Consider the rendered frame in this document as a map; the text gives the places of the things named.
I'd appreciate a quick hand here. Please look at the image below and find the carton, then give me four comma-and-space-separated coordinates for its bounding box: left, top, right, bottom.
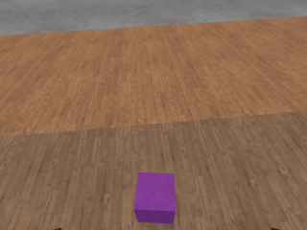
133, 172, 176, 224

